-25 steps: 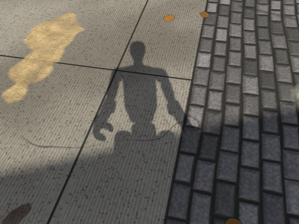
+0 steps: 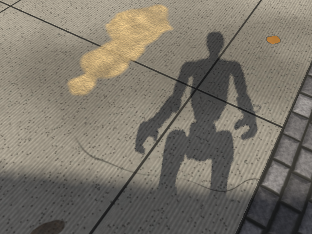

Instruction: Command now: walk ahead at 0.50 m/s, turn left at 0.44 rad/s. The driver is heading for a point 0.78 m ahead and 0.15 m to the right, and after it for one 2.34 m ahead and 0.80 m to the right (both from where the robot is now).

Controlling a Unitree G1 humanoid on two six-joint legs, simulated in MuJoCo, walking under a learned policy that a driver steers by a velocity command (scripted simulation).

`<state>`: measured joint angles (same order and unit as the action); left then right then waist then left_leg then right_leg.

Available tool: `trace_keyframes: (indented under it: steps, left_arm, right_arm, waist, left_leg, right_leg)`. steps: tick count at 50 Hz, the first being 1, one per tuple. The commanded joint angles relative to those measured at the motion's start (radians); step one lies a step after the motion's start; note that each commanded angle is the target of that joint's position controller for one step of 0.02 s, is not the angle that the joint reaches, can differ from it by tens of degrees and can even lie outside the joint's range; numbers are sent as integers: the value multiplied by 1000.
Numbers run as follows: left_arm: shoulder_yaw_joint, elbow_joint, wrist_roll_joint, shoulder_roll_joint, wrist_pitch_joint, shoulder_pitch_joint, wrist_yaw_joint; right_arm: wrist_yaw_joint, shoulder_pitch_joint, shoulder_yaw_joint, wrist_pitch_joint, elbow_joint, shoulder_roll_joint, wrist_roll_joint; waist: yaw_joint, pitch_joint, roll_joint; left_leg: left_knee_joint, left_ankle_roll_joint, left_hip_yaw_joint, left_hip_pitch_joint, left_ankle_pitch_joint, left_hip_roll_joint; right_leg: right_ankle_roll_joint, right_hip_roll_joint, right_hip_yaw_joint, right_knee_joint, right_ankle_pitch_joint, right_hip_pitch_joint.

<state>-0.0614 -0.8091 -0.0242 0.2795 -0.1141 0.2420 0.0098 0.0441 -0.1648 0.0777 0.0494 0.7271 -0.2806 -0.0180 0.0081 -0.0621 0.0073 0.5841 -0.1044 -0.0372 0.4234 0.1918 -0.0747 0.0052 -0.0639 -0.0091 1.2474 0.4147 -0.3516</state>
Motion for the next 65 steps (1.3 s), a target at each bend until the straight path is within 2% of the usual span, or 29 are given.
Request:
trace_keyframes:
  steps: [1, 3, 6, 11, 17, 20, 22, 23, 24, 25, 26, 27, 28, 29, 33, 37, 42, 44, 46, 47, 48, 49, 50, 51, 52, 54, 58, 63, 65]
  left_arm:
    - [-30, 82, 19, 126, -23, 6, 3]
    - [-27, 64, 23, 99, 6, 41, -2]
    - [-16, 84, 22, 71, 28, -29, 1]
    - [-2, 108, 8, 50, 20, -154, -19]
    - [7, 167, -1, 42, 13, -260, -62]
    - [-3, 182, 5, 64, 15, -212, -78]
    - [-38, 146, 9, 130, 23, -13, -72]
    - [-65, 119, 11, 194, 28, 145, -58]
    - [-87, 117, 13, 295, 26, 210, -49]
    - [-67, 115, 5, 225, 25, 238, -47]
    - [-53, 119, 10, 176, 29, 199, -41]
    - [-46, 136, 8, 153, 33, 128, -38]
    - [-38, 154, 8, 133, 37, 64, -38]
    - [-29, 171, 17, 112, 39, 25, -35]
    - [-38, 181, 15, 145, 36, 2, -19]
    - [-44, 160, 1, 163, 49, 57, -1]
    - [-36, 120, 1, 144, 58, 136, 0]
    - [-38, 117, 7, 150, 62, 124, -1]
    - [-25, 127, 13, 114, 63, 101, -4]
    - [-5, 145, 28, 68, 58, 119, -5]
    - [11, 145, 1, 18, 47, 255, -4]
    - [-2, 130, -3, 103, 43, 225, 0]
    - [-17, 145, -1, 151, 46, 110, 3]
    - [-15, 161, 13, 142, 51, 52, 6]
    - [-16, 173, 28, 130, 55, 24, 5]
    - [-9, 162, 26, 81, 67, 52, 2]
    - [14, 149, 28, 20, 83, 41, 7]
    - [3, 157, 26, 48, 95, -54, 6]
    - [-1, 158, 31, 47, 92, -65, 4]
  right_arm:
    - [-12, -34, 15, 23, -66, -71, 13]
    - [-16, -40, 15, 33, -55, -76, 17]
    - [-27, -94, 20, 46, -17, -110, 19]
    - [-39, -127, 12, 49, 16, -118, 22]
    - [-46, -177, 15, 31, 69, -133, 19]
    - [-61, -140, 23, 12, 61, -163, 15]
    - [-74, -110, 25, -4, 49, -183, 13]
    - [-81, -106, 16, 0, 33, -172, 17]
    - [-63, -220, -26, 27, -10, -41, 44]
    - [-42, -187, -30, 67, -4, -77, 32]
    - [-26, -88, -16, 92, -37, -132, -9]
    - [-24, -35, -22, 103, -56, -127, -10]
    - [-30, -14, -17, 103, -57, -124, 12]
    - [-35, -26, -9, 91, -59, -130, 26]
    - [-50, -49, -16, 50, -72, -87, 38]
    - [-49, 105, -32, 52, -108, -49, 33]
    - [-23, 178, -20, 76, -127, -85, 17]
    - [-20, 148, -9, 84, -126, -104, 16]
    - [-28, -4, 14, 92, -93, -142, 28]
    - [-34, -154, 29, 94, -80, -202, 40]
    - [-28, -251, 55, 79, -31, -280, 43]
    - [-21, -256, 34, 76, -34, -187, 16]
    - [-24, -192, 16, 72, -47, -136, 18]
    - [-23, -126, 2, 66, -62, -112, 30]
    - [-20, -86, -6, 63, -58, -90, 31]
    - [-19, -50, -22, 63, -43, -55, 34]
    - [-34, -25, -8, 44, -6, -118, 30]
    - [-40, -59, -10, 15, 38, -123, 16]
    - [-41, -38, -15, 8, 47, -114, 8]
  waist:
    - [4, 149, -31]
    - [20, 140, -35]
    - [-3, 91, -44]
    - [-65, 41, -61]
    - [-105, -14, -50]
    - [-56, 45, -87]
    - [58, 168, -99]
    - [135, 260, -43]
    - [65, 388, 213]
    - [101, 494, 194]
    - [118, 351, 129]
    - [86, 242, 29]
    - [44, 162, -40]
    - [7, 128, -32]
    - [-35, 94, 31]
    - [31, 82, 67]
    - [72, 88, 93]
    - [47, 82, 116]
    - [-35, 154, 109]
    - [-87, 290, -6]
    - [-52, 386, -332]
    - [-78, 329, -244]
    - [-93, 208, -133]
    - [-67, 164, -57]
    - [-41, 130, -43]
    - [5, 129, -93]
    - [19, 184, -125]
    - [-20, 177, -121]
    - [-5, 154, -112]
  left_leg:
    - [-322, -192, 391, -345, -203, 275]
    - [-358, -192, 314, -268, -334, 261]
    - [-395, -171, 207, -252, -428, 249]
    - [-435, -90, 87, -307, -317, 225]
    - [-386, -74, 38, -525, -394, 309]
    - [-244, -42, -7, -573, -786, 316]
    - [38, -6, -52, -526, -1035, 282]
    - [304, 32, -71, -327, -833, 248]
    - [714, 105, -45, 129, -25, 51]
    - [852, 100, 142, 310, 367, -8]
    - [853, 80, 176, 401, 292, 61]
    - [769, 72, 157, 388, 210, 108]
    - [672, 81, 139, 339, 173, 139]
    - [612, 93, 136, 269, 146, 164]
    - [423, 160, 91, 182, 65, 166]
    - [103, 179, 76, 105, -209, 110]
    - [-62, 140, 96, 78, -244, 94]
    - [-91, 103, 85, 40, -161, 90]
    - [-130, 41, 85, -185, -152, 106]
    - [-104, -36, 254, -445, -176, 268]
    - [-191, -214, 683, -732, -66, 461]
    - [-254, -207, 788, -709, 19, 479]
    - [-243, -167, 632, -589, -122, 446]
    - [-230, -148, 491, -474, -350, 406]
    - [-228, -143, 402, -386, -538, 372]
    - [-250, -111, 269, -296, -685, 296]
    - [-265, -119, 147, -228, -816, 265]
    - [-257, -100, 142, -245, -611, 273]
    - [-225, -78, 155, -233, -480, 266]
  right_leg:
    - [-16, -88, -77, -47, -104, -306]
    - [4, -94, -50, -102, -149, -252]
    - [24, -100, -36, -222, -284, -319]
    - [-5, -63, -13, -517, -571, -327]
    - [-52, -9, -4, -659, -486, -423]
    - [-98, 55, 70, -668, -333, -312]
    - [-148, 133, 115, -700, -306, -32]
    - [-203, 61, -20, -725, -371, 263]
    - [-396, -209, -536, -745, -302, 674]
    - [-448, -273, -826, -894, -206, 801]
    - [-380, -238, -673, -917, -177, 712]
    - [-342, -199, -546, -931, -232, 548]
    - [-318, -161, -461, -951, -331, 388]
    - [-310, -130, -402, -981, -406, 278]
    - [-313, -66, -280, -1027, -541, 77]
    - [-246, 1, -219, -996, -438, 33]
    - [-218, -74, -317, -912, -338, 184]
    - [-201, -100, -357, -865, -372, 229]
    - [-157, -35, -318, -700, -519, 210]
    - [-117, 32, -244, -426, -379, 78]
    - [-36, 180, -128, -88, 59, -265]
    - [-24, 143, -189, 35, 171, -390]
    - [-17, 114, -191, 79, 104, -409]
    - [-5, 81, -152, 61, 56, -367]
    - [5, 49, -130, 0, 32, -338]
    - [18, 15, -96, -144, -1, -234]
    - [47, 26, -39, -426, -140, -75]
    - [28, 40, -31, -612, -283, 9]
    - [-1, 49, -18, -734, -331, 69]
